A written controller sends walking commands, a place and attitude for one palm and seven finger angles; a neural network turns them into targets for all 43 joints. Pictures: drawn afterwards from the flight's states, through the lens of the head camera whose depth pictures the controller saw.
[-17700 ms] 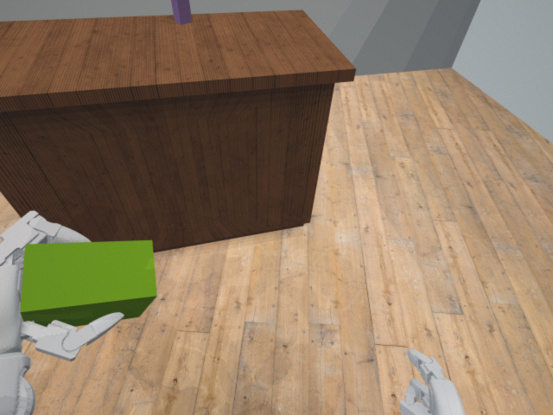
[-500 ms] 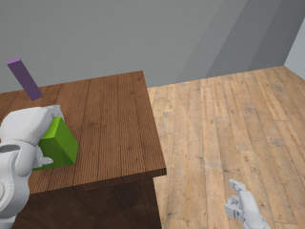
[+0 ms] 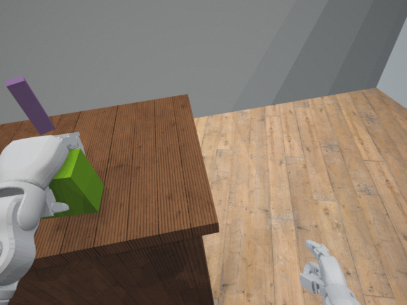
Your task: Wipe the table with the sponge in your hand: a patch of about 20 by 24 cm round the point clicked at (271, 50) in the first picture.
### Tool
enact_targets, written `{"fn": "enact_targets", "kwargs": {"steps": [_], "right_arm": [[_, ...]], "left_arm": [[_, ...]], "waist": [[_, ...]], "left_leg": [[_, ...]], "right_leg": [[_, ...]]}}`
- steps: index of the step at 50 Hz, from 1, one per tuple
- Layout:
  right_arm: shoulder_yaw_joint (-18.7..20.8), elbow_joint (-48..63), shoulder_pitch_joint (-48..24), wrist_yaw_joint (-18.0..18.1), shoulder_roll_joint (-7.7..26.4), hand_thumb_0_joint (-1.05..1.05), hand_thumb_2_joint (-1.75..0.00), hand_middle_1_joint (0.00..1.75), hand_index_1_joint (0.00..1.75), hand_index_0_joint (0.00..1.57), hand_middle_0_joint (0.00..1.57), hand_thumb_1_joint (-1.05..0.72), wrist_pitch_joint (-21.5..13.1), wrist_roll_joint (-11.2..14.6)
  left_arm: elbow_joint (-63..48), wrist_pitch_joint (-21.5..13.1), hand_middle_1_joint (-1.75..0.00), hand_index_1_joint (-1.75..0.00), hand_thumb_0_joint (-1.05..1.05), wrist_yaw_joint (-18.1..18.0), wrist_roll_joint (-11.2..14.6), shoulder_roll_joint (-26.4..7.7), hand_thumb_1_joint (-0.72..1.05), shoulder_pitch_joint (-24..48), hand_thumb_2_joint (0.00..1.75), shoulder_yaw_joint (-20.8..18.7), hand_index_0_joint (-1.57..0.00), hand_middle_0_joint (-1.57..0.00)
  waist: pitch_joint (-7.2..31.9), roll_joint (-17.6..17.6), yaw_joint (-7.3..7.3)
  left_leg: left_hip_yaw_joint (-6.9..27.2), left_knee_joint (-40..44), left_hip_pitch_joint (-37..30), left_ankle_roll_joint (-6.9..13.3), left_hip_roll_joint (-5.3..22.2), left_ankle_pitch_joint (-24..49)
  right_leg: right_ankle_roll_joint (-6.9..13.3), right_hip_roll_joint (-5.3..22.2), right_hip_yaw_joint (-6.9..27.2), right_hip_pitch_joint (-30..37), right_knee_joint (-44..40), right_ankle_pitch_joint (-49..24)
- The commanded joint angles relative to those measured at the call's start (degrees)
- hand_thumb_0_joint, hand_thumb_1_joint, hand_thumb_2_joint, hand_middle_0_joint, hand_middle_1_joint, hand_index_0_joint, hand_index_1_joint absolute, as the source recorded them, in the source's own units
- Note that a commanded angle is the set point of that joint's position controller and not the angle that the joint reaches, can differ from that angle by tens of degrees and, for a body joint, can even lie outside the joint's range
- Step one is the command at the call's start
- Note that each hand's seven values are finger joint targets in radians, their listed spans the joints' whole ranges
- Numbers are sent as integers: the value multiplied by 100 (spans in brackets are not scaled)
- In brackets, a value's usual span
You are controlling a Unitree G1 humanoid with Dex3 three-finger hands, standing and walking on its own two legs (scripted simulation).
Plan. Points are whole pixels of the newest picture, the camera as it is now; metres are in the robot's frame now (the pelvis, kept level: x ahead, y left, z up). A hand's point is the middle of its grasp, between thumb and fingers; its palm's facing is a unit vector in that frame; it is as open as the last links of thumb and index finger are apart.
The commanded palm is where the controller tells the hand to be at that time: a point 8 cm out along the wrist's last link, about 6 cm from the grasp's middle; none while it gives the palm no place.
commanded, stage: move the sponge above the wiping area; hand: left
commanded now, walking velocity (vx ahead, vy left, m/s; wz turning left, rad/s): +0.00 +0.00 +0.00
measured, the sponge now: (65, 190) +0.23 +0.31 +0.14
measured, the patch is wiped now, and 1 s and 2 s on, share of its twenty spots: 0.00 0.00 0.00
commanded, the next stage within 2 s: lower the sponge onto the table in 1.42 s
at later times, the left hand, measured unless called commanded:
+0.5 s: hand (44, 175) +0.23 +0.32 +0.19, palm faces +0.14 +0.04 -0.99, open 10.4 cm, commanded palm +0.19 +0.32 +0.26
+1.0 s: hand (44, 168) +0.23 +0.32 +0.20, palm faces +0.20 +0.03 -0.98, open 10.4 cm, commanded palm +0.19 +0.32 +0.26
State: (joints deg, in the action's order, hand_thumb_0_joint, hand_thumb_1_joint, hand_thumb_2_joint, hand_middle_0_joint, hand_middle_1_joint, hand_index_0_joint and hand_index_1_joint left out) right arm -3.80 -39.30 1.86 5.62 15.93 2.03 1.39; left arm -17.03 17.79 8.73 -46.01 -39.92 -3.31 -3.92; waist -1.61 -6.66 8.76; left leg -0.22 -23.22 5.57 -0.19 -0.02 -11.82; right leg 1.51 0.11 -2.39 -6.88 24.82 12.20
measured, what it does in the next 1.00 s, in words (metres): stands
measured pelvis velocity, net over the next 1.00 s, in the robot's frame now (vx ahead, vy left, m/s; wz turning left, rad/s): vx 0.00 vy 0.00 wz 0.00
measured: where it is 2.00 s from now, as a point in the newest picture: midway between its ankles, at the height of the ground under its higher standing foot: outside the picture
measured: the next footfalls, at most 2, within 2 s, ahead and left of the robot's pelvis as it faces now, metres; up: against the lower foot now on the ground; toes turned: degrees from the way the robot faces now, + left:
none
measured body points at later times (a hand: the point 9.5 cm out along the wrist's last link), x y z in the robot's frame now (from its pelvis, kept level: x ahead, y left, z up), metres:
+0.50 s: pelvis +0.00 +0.00 +0.00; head -0.02 -0.05 +0.45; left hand +0.22 +0.32 +0.24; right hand +0.25 -0.19 -0.08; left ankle +0.02 +0.12 -0.74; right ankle +0.02 -0.10 -0.74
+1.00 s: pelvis +0.00 +0.00 +0.00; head -0.02 -0.05 +0.45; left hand +0.22 +0.31 +0.25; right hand +0.26 -0.18 -0.08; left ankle +0.02 +0.12 -0.74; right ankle +0.02 -0.10 -0.74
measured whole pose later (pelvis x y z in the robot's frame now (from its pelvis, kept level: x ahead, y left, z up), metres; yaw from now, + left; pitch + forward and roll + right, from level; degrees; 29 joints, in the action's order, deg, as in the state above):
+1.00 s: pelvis +0.00 +0.00 +0.00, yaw +0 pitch -5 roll +1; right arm -4.3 -39.4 1.2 4.5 15.5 3.2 1.8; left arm -16.7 22.3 6.6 -45.6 -39.3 -2.0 -5.1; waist -1.1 -6.9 9.4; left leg -0.4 -22.9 5.5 0.0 -0.2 -12.0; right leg 1.3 0.3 -2.0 -6.9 24.6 12.4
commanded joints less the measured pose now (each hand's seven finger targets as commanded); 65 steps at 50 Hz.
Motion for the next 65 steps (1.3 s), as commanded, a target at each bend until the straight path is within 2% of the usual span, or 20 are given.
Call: {"fn": "enact_targets", "kwargs": {"steps": [1,3,6,10,11,15,20,25,30,31,36,40,41,45,46,48,56,60,61,65], "right_arm": [[166,992,-1346,-65,477,0,-90,30,30,20,20,-90,-293,36],[221,990,-1367,-85,591,0,-90,30,30,20,20,-90,-213,38],[134,1118,-1400,-101,553,0,-90,30,30,20,20,-90,-213,87],[190,1184,-1499,-29,623,0,-90,30,30,20,20,-90,-232,65],[120,1221,-1481,-28,538,0,-90,30,30,20,20,-90,-280,66],[161,1152,-1445,88,596,0,-90,30,30,20,20,-90,-314,6],[191,977,-1273,129,546,0,-90,30,30,20,20,-90,-344,22],[199,972,-1360,66,602,0,-90,30,30,20,20,-90,-266,62],[198,1104,-1416,30,659,0,-90,30,30,20,20,-90,-223,62],[134,1151,-1398,17,583,0,-90,30,30,20,20,-90,-253,70],[140,1233,-1362,38,534,0,-90,30,30,20,20,-90,-345,42],[210,1168,-1293,52,562,0,-90,30,30,20,20,-90,-334,-5],[152,1139,-1276,24,472,0,-90,30,30,20,20,-90,-369,2],[219,1051,-1369,-55,526,0,-90,30,30,20,20,-90,-260,57],[158,999,-1323,-80,493,0,-90,30,30,20,20,-90,-273,50],[212,976,-1337,-91,606,0,-90,30,30,20,20,-90,-174,49],[97,1183,-1467,-15,540,0,-90,30,30,20,20,-90,-242,63],[161,1203,-1504,50,616,0,-90,30,30,20,20,-90,-249,-3],[102,1201,-1442,44,492,0,-90,30,30,20,20,-90,-298,-20],[195,1098,-1334,44,547,0,-90,30,30,20,20,-90,-236,11]], "left_arm": [[-783,314,-160,-160,0,-491,-146,-1493,10,1566,130,-1254,-120,-120],[-720,519,-160,-160,0,-416,-58,-1605,10,1299,130,-1325,-120,-120],[-760,742,-160,-160,0,-196,-50,-1184,10,1062,130,-891,-120,-120],[-1233,747,-160,-160,0,-50,-118,-1513,10,878,130,-1136,-120,-120],[-1349,690,-160,-160,0,-8,-135,-1283,10,1022,130,-857,-120,-120],[-1495,434,-160,-160,0,-120,-320,-1922,10,1610,130,-1344,-120,-120],[-793,127,-160,-160,0,-406,-317,-2025,10,1991,130,-1509,-120,-120],[-405,362,-160,-160,0,-332,-185,-1835,10,1903,130,-1315,-120,-120],[-507,591,-160,-160,0,42,-132,-1786,10,1388,130,-1224,-120,-120],[-667,571,-160,-160,0,114,-119,-1505,10,1327,130,-928,-120,-120],[-1418,289,-160,-160,0,89,-157,-1576,10,1306,130,-1076,-120,-120],[-1495,98,-160,-160,0,-285,-222,-2005,10,1425,130,-1680,-120,-120],[-1364,74,-160,-160,0,-379,-243,-1772,10,1615,130,-1466,-120,-120],[-1017,325,-160,-160,0,-600,-202,-1633,10,1602,130,-1413,-120,-120],[-809,419,-160,-160,0,-588,-182,-1427,10,1623,130,-1184,-120,-120],[-718,599,-160,-160,0,-504,-122,-1629,10,1519,130,-1297,-120,-120],[-1220,759,-160,-160,0,15,-150,-1302,10,1206,130,-806,-120,-120],[-1714,531,-160,-160,0,2,-286,-2079,10,1320,130,-1507,-120,-120],[-1726,415,-160,-160,0,-43,-327,-1797,10,1484,130,-1260,-120,-120],[-1315,248,-160,-160,0,-303,-227,-2049,10,1346,130,-1711,-120,-120]], "waist": [[1069,-47,39],[976,71,60],[927,278,-27],[1124,249,-31],[1150,400,-62],[1077,96,-43],[902,-88,-59],[980,-345,-20],[1157,2,-19],[1254,141,-57],[1375,228,-43],[1236,81,78],[1175,251,34],[979,-217,90],[984,-1,44],[964,132,60],[1206,218,-86],[1365,28,23],[1459,118,-1],[1047,-73,53]], "left_leg": [[15,394,307,92,-250,1020],[70,425,377,105,-253,966],[-27,417,439,130,-223,886],[26,327,292,183,-238,827],[-31,325,307,209,-255,841],[73,325,164,209,-260,629],[83,343,188,149,-275,565],[82,394,315,100,-281,711],[50,334,384,147,-252,825],[-16,321,366,173,-261,877],[40,288,182,213,-252,985],[143,312,151,168,-248,965],[63,315,212,149,-251,992],[118,399,271,72,-242,984],[39,435,320,65,-225,980],[86,469,349,81,-219,911],[-8,316,242,197,-239,980],[115,214,135,209,-261,1091],[31,198,115,211,-276,1223],[121,239,162,147,-259,1101]], "right_leg": [[110,-110,425,575,-383,-492],[80,-131,483,566,-414,-586],[25,-98,346,518,-339,-510],[14,-148,470,429,-367,-448],[-28,-89,312,503,-295,-423],[41,-183,488,280,-485,-38],[111,-196,563,232,-616,117],[127,-158,543,399,-532,-211],[48,-125,449,519,-381,-481],[-4,-69,303,604,-287,-523],[-2,-113,231,547,-252,-509],[100,-204,440,472,-376,-371],[72,-140,303,505,-344,-349],[176,-209,549,431,-446,-346],[120,-144,367,504,-389,-363],[93,-152,427,521,-453,-428],[-3,-108,273,520,-293,-580],[59,-178,479,531,-307,-632],[36,-117,301,623,-221,-692],[130,-202,558,420,-438,-514]]}}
